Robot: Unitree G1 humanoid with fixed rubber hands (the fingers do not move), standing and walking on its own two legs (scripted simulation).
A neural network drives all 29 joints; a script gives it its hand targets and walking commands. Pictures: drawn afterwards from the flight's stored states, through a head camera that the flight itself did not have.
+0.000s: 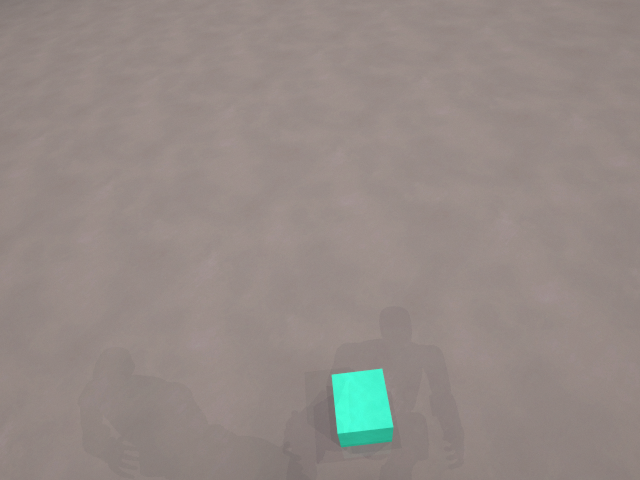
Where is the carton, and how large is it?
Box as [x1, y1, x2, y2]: [332, 369, 392, 446]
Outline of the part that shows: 381,369 332,375 337,433 341,446 391,441 392,422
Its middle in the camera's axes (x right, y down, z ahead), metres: +0.12 +0.49 +1.13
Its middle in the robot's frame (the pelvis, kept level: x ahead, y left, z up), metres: +0.45 -0.01 -0.71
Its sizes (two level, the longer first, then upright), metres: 0.162 0.150 0.142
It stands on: the floor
